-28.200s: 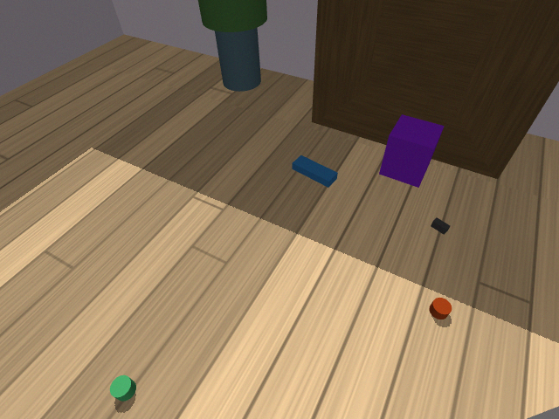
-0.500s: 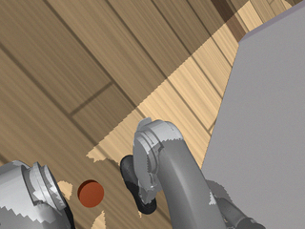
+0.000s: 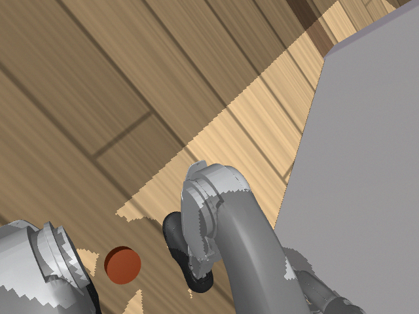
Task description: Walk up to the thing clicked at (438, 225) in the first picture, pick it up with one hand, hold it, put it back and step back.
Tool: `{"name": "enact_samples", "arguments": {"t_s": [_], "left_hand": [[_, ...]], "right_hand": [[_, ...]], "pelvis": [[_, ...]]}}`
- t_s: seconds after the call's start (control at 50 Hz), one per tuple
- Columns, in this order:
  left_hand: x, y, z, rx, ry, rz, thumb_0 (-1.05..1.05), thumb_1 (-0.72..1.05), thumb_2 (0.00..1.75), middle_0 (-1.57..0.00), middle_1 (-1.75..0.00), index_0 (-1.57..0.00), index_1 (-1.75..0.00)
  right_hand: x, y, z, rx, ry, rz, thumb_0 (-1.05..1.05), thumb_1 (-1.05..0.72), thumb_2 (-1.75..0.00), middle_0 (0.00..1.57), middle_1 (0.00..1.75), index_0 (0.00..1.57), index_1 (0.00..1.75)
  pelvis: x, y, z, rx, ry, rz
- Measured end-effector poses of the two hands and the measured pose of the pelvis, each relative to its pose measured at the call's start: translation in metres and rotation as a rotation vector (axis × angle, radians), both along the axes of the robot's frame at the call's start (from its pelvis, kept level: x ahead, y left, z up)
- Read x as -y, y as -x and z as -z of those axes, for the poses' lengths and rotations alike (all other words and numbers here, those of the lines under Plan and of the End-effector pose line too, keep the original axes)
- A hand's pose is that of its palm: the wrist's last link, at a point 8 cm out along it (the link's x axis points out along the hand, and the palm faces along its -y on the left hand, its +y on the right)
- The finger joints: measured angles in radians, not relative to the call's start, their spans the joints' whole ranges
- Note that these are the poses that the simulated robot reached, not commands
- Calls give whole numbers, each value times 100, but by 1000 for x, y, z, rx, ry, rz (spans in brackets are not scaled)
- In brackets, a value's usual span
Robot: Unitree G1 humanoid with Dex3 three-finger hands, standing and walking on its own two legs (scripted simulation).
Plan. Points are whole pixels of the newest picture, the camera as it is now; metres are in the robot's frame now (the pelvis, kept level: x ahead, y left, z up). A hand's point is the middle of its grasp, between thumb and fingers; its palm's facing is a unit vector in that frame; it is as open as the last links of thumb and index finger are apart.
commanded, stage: open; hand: left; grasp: from above
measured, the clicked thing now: out of the picture +0.45 +0.37 -0.28
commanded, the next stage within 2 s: withdraw in 0.58 s
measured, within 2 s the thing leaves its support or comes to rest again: neither
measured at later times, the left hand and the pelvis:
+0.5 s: hand out of the picture +0.43 +0.36 -0.23, palm faces -0.42 -0.16 -0.89, open 12.0 cm; pelvis +0.00 +0.00 +0.00, yaw +0 degrees
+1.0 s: hand out of the picture +0.46 +0.38 -0.18, palm faces -0.30 -0.10 -0.95, open 13.0 cm; pelvis +0.00 +0.00 +0.01, yaw +1 degrees
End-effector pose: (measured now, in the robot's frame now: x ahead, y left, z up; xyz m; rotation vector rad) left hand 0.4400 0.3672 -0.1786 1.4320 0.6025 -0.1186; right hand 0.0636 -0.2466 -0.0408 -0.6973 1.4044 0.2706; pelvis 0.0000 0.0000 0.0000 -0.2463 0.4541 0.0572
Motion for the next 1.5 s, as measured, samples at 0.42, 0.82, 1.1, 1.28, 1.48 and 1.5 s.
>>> {"name": "enact_samples", "arguments": {"t_s": [0.42, 0.82, 1.1, 1.28, 1.48, 1.5], "left_hand": [[1, 1, -2, -1, 0, 3, 0, -11, 65, -43, -62, -43, -63], [-3, -3, -6, 25, -6, 2, 0, -27, 79, -28, -78, -29, -78], [-16, -19, -96, 116, -92, -31, 0, -35, 86, -21, -84, -22, -84], [-13, -5, -156, 11, -72, -23, 0, -39, 89, -19, -87, -19, -88], [-9, 12, -152, -52, -29, 24, 0, -36, 88, -22, -85, -22, -86], [-9, 13, -148, -55, -26, 32, 0, -35, 88, -22, -84, -22, -85]], "right_hand": [[1, -3, 2, 5, -3, -12, 0, -89, -89, 20, 30, 20, 30], [0, -5, -2, 4, -2, -18, 0, -89, -89, 20, 30, 20, 30], [3, -22, 8, 52, -76, 99, 0, -90, -89, 20, 30, 20, 30], [3, -37, 1, 108, -103, 173, 0, -90, -90, 20, 30, 20, 30], [18, -24, -12, 88, -11, 177, 0, -90, -89, 20, 30, 20, 30], [19, -21, -12, 83, 0, 175, 0, -90, -89, 20, 29, 20, 30]], "pelvis": [[1, 1, 0, 4, -1, 3], [0, 0, -2, -6, 0, -1], [2, -5, -17, -95, -20, -24], [4, 3, -44, -114, -52, -59], [8, 11, -52, -109, -67, -72], [8, 11, -50, -107, -66, -72]]}}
